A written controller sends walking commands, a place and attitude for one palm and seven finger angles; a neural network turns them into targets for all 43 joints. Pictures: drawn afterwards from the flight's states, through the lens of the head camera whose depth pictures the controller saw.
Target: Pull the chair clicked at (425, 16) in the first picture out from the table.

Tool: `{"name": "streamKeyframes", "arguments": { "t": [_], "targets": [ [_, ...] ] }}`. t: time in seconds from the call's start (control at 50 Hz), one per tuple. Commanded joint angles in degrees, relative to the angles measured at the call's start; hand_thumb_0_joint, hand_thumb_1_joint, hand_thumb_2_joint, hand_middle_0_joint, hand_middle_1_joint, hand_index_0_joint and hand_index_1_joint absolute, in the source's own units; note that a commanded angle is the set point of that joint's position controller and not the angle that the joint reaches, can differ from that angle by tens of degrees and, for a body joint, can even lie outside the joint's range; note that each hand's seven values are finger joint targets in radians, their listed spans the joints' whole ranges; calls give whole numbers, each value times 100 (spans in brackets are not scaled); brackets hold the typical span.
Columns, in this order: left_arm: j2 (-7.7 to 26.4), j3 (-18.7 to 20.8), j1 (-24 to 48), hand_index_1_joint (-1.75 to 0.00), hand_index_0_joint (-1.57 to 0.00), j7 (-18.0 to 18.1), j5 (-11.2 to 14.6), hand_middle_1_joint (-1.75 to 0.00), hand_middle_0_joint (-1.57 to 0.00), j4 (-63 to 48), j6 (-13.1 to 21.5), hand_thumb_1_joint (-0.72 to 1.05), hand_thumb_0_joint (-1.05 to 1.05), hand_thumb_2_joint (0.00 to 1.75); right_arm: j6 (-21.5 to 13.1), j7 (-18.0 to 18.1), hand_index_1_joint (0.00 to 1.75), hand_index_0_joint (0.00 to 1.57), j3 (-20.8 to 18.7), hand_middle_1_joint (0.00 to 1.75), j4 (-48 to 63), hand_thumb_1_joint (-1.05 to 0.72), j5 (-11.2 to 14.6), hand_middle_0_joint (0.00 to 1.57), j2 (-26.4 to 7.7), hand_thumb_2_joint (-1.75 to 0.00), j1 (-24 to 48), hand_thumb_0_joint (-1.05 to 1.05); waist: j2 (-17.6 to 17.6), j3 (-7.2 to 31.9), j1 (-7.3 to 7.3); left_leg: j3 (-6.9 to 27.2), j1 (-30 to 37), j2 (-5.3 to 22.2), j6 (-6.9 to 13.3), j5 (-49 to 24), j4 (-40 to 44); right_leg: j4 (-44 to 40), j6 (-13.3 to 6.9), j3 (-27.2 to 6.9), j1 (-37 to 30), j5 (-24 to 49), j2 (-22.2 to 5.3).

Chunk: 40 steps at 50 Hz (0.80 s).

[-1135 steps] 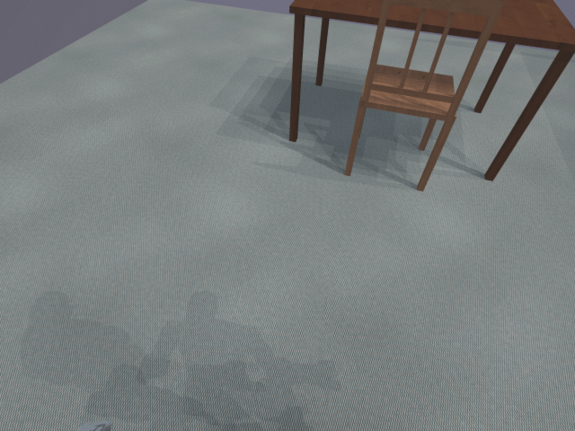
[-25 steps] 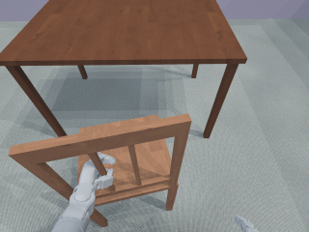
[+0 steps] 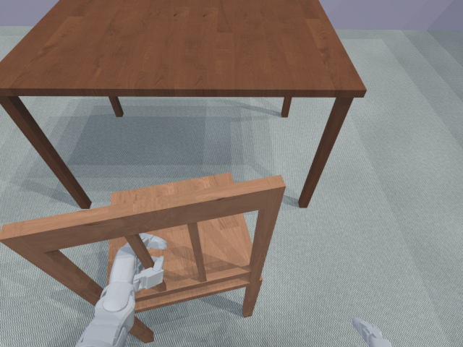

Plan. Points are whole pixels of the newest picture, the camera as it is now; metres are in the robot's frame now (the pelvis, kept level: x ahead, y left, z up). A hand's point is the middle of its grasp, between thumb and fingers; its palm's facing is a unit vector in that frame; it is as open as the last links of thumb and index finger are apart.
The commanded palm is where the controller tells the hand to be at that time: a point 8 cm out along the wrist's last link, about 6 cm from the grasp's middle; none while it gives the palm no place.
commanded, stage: open the thumb and straighten the fingers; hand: left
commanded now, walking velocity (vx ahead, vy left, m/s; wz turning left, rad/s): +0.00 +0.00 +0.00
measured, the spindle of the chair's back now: (149, 265) +0.28 +0.17 -0.08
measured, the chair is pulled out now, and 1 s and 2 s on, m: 0.35 0.35 0.35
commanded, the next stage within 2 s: draw the fingers out of the gap in 0.64 s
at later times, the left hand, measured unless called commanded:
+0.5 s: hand (157, 268) +0.28 +0.16 -0.08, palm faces +0.04 -0.97 -0.23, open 15.8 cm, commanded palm +0.25 +0.20 -0.05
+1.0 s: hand (146, 301) +0.22 +0.16 -0.08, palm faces +0.05 -0.97 -0.23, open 17.5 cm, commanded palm +0.20 +0.21 -0.05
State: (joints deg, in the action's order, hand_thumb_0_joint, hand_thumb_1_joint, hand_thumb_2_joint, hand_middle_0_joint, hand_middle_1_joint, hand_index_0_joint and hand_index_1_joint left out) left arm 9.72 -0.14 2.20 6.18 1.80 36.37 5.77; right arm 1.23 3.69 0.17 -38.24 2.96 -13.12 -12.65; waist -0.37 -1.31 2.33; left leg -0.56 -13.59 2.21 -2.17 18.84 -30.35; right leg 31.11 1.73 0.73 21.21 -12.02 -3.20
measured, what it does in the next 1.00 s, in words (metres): stands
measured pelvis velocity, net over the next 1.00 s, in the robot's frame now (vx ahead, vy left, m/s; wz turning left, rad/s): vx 0.02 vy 0.00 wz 0.05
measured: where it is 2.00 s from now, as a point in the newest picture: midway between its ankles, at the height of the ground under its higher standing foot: outside the picture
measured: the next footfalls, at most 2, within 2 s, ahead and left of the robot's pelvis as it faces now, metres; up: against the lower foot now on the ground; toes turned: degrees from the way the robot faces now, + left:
none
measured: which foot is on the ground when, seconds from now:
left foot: down 0.00-1.00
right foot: down 0.00-1.00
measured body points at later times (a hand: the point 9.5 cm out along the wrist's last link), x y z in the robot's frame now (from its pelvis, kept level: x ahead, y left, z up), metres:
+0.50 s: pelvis +0.01 +0.00 -0.03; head +0.07 -0.01 +0.41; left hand +0.27 +0.21 -0.06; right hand +0.17 -0.24 -0.14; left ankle -0.03 +0.14 -0.73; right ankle +0.04 -0.14 -0.73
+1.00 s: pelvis +0.02 +0.00 -0.04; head +0.07 -0.01 +0.41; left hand +0.21 +0.22 -0.06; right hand +0.19 -0.24 -0.13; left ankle -0.03 +0.14 -0.73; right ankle +0.04 -0.14 -0.73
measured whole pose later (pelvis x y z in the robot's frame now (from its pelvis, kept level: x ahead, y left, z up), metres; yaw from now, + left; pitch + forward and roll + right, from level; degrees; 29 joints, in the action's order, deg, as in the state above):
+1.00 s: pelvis +0.02 +0.00 -0.04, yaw +3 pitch +12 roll -1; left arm 11.2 -2.3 -21.1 4.1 1.3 0.7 -8.3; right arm -5.9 3.9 0.0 -29.3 1.2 -14.7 -14.3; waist 2.6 6.4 2.1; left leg 2.8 -33.8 1.8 -2.2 29.7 -51.6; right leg 50.3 1.9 2.9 39.5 -22.4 -4.3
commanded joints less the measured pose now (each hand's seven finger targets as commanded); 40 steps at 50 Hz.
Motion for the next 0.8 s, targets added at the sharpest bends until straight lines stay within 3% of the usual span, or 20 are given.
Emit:
{"name": "streamKeyframes", "arguments": {
  "t": [0.0,0.08,0.1,0.12,0.14,0.18,0.24,0.28,0.34,0.38,0.4,0.46,0.48,0.56,0.58,0.68,0.7,0.72,0.74,0.78],
  "targets": [
    [704,238,876,-145,-50,-58,-7,-145,-50,-1768,220,17,0,55,-545,-132,30,20,-301,30,880,-90,-16,20,-863,-90,289,0,127,1254,-3,-129,-1109,-139,224,-423,32,66,-232,127,-526,311,-37],
    [850,365,853,-145,-50,-108,-21,-145,-50,-1978,-110,-31,0,32,-682,-137,30,20,-334,30,925,-90,-51,20,-913,-90,186,0,272,1542,22,-114,-1377,-165,226,-386,-308,363,-224,171,-250,193,3],
    [747,306,914,-138,-47,-90,-22,-138,-47,-2063,-190,-43,0,26,-713,-136,30,20,-321,30,945,-90,-69,20,-909,-90,158,0,234,1658,39,-108,-1409,-186,232,-407,-362,414,-206,187,-190,201,13],
    [888,484,644,-130,-45,-83,-19,-130,-45,-2022,-268,-55,0,20,-730,-130,30,20,-339,30,968,-90,-76,20,-940,-90,132,0,82,1731,-28,-86,-1513,-178,224,-416,-421,511,-208,201,-184,183,17],
    [680,321,691,-123,-43,-102,1,-123,-43,-2119,-340,-55,0,20,-758,-127,30,20,-315,30,1012,-90,-83,20,-927,-90,158,0,136,1736,11,-104,-1542,-190,223,-463,-475,569,-198,224,-110,259,20],
    [775,407,659,-109,-38,-96,59,-109,-38,-2445,-402,-55,0,20,-817,-91,30,20,-349,30,1049,-90,-102,20,-954,-90,99,0,-10,1967,3,-54,-1551,-172,210,-674,-590,719,-213,257,-180,462,30],
    [482,129,584,-87,-30,-115,48,-87,-30,-2796,-503,-55,0,20,-915,-72,30,20,-349,30,1090,-90,-112,20,-942,-90,60,0,97,2127,76,-37,-1432,-157,200,-1036,-777,897,-199,302,21,762,43],
    [643,273,494,-73,-25,-96,61,-73,-25,-2800,-603,-55,0,20,-937,-39,30,20,-363,30,1079,-90,-132,20,-982,-90,6,0,-145,2135,89,-14,-1522,-152,205,-1079,-881,952,-192,309,5,869,54],
    [558,219,318,-51,-18,-90,11,-51,-18,-2869,-771,-55,0,20,-956,-36,30,20,-335,30,1148,-90,-141,20,-977,-90,8,0,-223,2050,73,-5,-1632,-168,206,-1099,-961,1050,-173,344,104,913,44],
    [765,383,198,-36,-13,-74,-33,-36,-13,-3076,-847,-55,0,20,-940,-17,30,20,-336,30,1202,-90,-155,20,-979,-90,22,0,25,2161,-15,-11,-1630,-182,195,-1211,-1004,1112,-208,324,17,1009,34],
    [821,466,149,-29,-10,-58,-66,-29,-10,-2898,-891,-55,0,20,-917,-12,30,20,-327,30,1188,-90,-158,20,-964,-90,-14,0,-70,2053,30,-22,-1710,-188,193,-1206,-1075,1156,-191,321,122,1041,36],
    [539,177,102,-7,-2,-83,-92,-7,-2,-3307,-921,-55,0,20,-918,-23,30,20,-304,30,1331,-90,-166,20,-917,-90,20,0,0,2166,48,-25,-1702,-202,200,-1273,-1162,1235,-188,339,148,1100,26],
    [692,316,-27,0,0,-72,-75,0,0,-3351,-946,-55,0,20,-926,-6,30,20,-320,30,1341,-90,-169,20,-927,-90,15,0,25,2197,19,-29,-1705,-196,208,-1352,-1212,1229,-206,321,87,1202,28],
    [652,249,-245,0,0,-107,-56,0,0,-3593,-1007,-55,0,20,-921,16,30,20,-301,30,1416,-90,-161,20,-920,-90,-10,0,-131,2189,67,-7,-1755,-201,210,-1352,-1292,1285,-178,339,111,1252,29],
    [619,173,-204,0,0,-120,-56,0,0,-3651,-1038,-55,0,20,-925,30,30,20,-286,30,1434,-90,-165,20,-925,-90,20,0,24,2133,82,4,-1758,-212,211,-1379,-1310,1289,-200,346,149,1273,25],
    [685,156,-25,0,0,-139,-69,0,0,-3821,-1119,-55,0,20,-935,68,30,20,-271,30,1453,-90,-166,20,-939,-90,4,0,57,2107,144,38,-1775,-229,230,-1259,-1376,1297,-186,353,281,1092,34],
    [654,129,-92,0,0,-137,-77,0,0,-3885,-1110,-55,0,20,-950,71,30,20,-269,30,1454,-90,-176,20,-921,-90,-9,0,154,2209,125,48,-1704,-233,221,-1324,-1372,1330,-189,370,248,1122,27],
    [910,520,-773,0,0,-139,-62,0,0,-3463,-1164,-55,0,20,-934,68,30,20,-289,30,1466,-90,-178,20,-936,-90,-24,0,-8,2085,-12,40,-1863,-231,204,-1313,-1400,1371,-197,385,238,1130,33],
    [776,376,-929,0,0,-176,-34,0,0,-3632,-1156,-55,0,20,-917,48,30,20,-262,30,1529,-90,-168,20,-925,-90,1,0,-83,2153,-12,34,-1919,-248,209,-1290,-1402,1374,-191,373,178,1180,26],
    [780,353,-1307,0,0,-216,-24,0,0,-3909,-1148,-55,0,20,-921,31,30,20,-286,30,1635,-90,-152,20,-898,-90,71,0,136,2218,-81,1,-1907,-244,198,-1370,-1405,1386,-221,358,71,1252,7]
  ]
}}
